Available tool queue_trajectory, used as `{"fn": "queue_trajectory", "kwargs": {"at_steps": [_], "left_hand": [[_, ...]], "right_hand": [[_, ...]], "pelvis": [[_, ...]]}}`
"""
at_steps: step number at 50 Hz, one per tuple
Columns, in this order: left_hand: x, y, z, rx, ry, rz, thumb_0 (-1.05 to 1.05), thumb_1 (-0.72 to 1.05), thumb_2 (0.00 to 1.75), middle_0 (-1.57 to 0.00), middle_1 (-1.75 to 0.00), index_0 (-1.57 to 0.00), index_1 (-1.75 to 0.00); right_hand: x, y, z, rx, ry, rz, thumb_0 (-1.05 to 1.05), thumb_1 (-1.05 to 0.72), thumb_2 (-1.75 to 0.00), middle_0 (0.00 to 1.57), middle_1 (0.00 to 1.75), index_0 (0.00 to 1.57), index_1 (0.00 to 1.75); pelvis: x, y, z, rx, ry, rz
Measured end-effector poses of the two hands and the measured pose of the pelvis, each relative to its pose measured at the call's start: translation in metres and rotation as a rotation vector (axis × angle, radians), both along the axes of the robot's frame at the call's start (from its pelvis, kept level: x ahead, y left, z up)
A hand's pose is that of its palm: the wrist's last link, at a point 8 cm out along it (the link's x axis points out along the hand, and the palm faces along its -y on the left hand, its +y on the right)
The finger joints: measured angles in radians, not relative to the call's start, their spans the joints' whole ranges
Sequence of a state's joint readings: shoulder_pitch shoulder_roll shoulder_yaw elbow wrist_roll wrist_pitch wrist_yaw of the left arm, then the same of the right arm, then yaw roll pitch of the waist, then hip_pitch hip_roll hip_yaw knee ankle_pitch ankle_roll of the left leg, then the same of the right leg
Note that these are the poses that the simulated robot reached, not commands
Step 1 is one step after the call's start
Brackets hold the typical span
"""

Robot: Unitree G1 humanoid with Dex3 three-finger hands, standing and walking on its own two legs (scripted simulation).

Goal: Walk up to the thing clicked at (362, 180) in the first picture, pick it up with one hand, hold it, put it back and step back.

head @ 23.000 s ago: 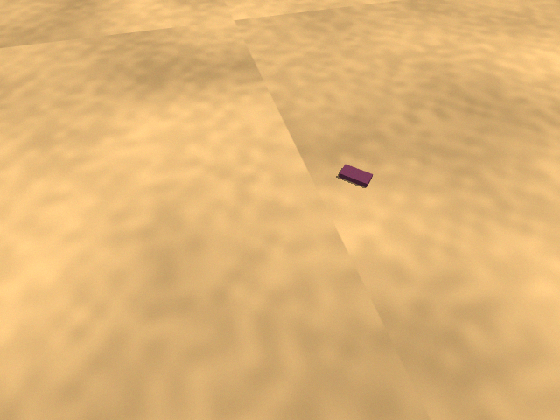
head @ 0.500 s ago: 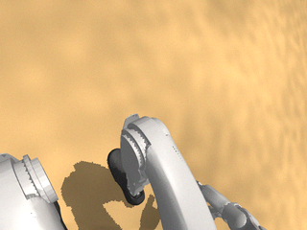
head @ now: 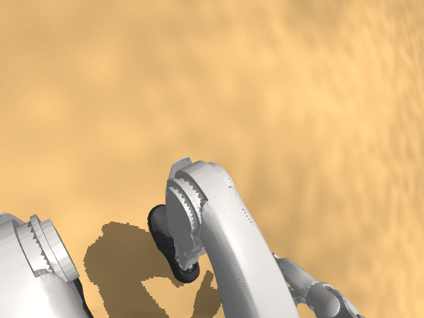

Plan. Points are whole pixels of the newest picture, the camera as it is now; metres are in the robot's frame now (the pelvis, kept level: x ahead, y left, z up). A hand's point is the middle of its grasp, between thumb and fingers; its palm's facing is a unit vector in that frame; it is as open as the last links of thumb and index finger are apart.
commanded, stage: close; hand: left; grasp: from above
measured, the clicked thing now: out of the picture +0.44 +0.37 -0.29
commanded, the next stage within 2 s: settle in 0.72 s
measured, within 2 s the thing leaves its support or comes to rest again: leaves its support in 1.12 s
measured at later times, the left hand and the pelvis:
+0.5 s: hand out of the picture +0.43 +0.36 -0.26, palm faces -0.43 -0.18 -0.89, open 10.5 cm; pelvis +0.00 +0.00 +0.00, yaw +0 degrees
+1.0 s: hand out of the picture +0.43 +0.36 -0.26, palm faces -0.43 -0.18 -0.89, open 10.4 cm; pelvis +0.00 +0.00 +0.00, yaw +0 degrees
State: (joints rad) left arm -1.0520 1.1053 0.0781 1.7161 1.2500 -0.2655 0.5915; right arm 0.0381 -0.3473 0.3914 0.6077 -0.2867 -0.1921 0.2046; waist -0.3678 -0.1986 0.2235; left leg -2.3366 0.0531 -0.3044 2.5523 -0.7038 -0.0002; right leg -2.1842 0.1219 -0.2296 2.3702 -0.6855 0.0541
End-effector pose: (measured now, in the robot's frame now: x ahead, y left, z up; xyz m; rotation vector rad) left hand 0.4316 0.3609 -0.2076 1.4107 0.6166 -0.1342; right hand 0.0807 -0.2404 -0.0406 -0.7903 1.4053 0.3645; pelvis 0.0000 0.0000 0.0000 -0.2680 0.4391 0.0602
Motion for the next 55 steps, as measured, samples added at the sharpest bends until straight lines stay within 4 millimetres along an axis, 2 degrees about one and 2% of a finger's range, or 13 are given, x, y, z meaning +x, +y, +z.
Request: {"fn": "queue_trajectory", "kwargs": {"at_steps": [6, 20, 37, 55], "left_hand": [[0.0014, 0.0012, 0.0009, 0.001, -0.012, -0.002, 0.0, 0.01, 0.57, -0.42, -0.77, -0.46, -0.71], [0.0024, 0.0015, 0.0037, 0.006, -0.016, 0.001, 0.01, 0.07, 0.43, -0.52, -0.63, -0.55, -0.57], [0.0055, 0.0025, 0.0056, 0.008, -0.022, 0.005, 0.01, 0.06, 0.32, -0.62, -0.52, -0.65, -0.47], [0.0081, 0.004, 0.0101, 0.002, -0.013, 0.007, 0.02, 0.03, 0.27, -0.7, -0.45, -0.73, -0.39]], "right_hand": [[0.0018, 0.0008, 0.0001, -0.003, -0.009, 0.004, 0.0, -0.89, -0.9, 0.2, 0.3, 0.2, 0.3], [0.0021, 0.0011, 0.0022, -0.006, -0.021, 0.003, 0.0, -0.89, -0.9, 0.2, 0.3, 0.2, 0.3], [-0.0028, 0.0026, 0.0017, -0.012, -0.006, -0.001, 0.0, -0.89, -0.9, 0.2, 0.3, 0.2, 0.3], [0.0025, 0.0008, 0.0006, -0.007, -0.002, -0.015, 0.0, -0.9, -0.9, 0.2, 0.3, 0.2, 0.3]], "pelvis": [[-0.0007, 0.001, -0.0005, -0.001, -0.001, 0.0], [-0.0013, 0.0013, -0.0006, -0.004, -0.002, 0.001], [-0.0015, 0.0016, 0.0003, -0.003, 0.0, 0.0], [0.0019, 0.0005, 0.0019, -0.002, 0.022, 0.002]]}}
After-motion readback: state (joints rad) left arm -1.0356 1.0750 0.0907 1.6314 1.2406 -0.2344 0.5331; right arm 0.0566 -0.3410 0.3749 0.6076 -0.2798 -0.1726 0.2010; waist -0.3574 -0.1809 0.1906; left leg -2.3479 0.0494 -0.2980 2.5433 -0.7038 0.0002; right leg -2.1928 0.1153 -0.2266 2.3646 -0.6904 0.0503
